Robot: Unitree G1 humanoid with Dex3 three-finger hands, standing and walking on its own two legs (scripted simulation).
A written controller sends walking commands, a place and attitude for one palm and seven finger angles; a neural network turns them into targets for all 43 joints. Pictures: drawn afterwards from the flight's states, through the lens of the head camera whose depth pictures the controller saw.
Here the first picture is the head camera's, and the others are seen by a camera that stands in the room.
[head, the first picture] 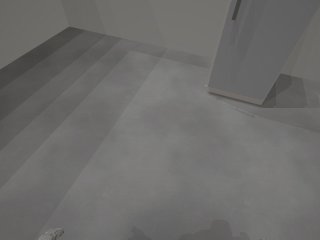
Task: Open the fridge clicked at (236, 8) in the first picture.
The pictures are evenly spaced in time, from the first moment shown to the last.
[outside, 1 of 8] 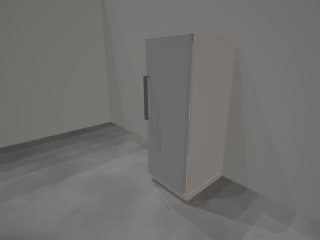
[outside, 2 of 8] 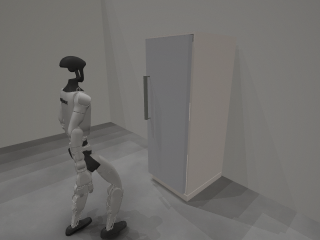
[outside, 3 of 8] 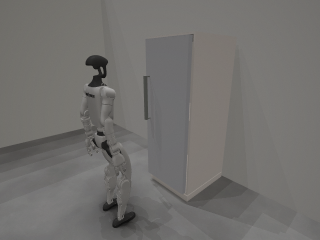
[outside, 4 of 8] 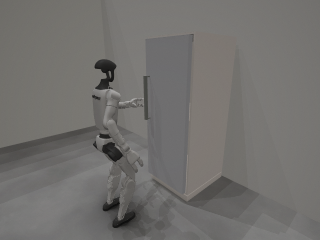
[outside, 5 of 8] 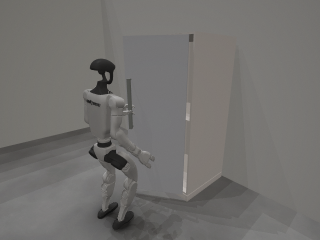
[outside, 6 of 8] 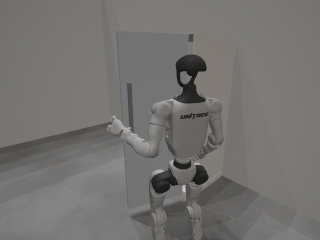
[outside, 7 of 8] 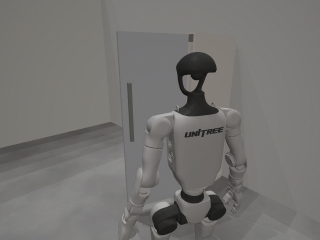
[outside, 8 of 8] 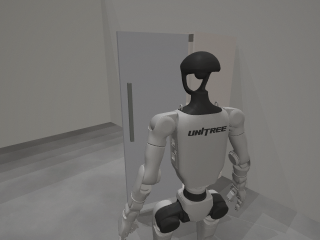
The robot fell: no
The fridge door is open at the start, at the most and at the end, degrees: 0 72 68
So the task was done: yes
